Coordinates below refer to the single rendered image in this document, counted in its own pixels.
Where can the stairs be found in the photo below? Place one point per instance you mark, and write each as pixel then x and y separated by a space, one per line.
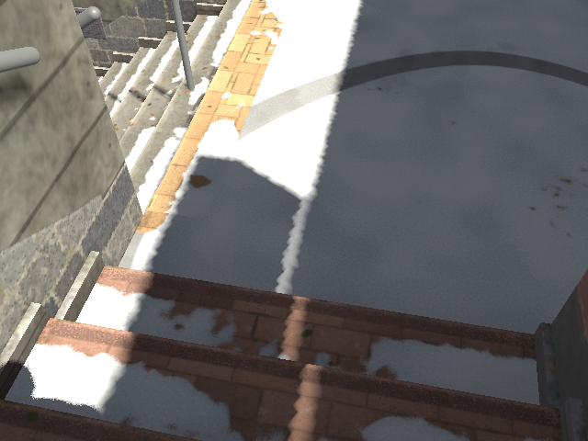
pixel 153 357
pixel 148 100

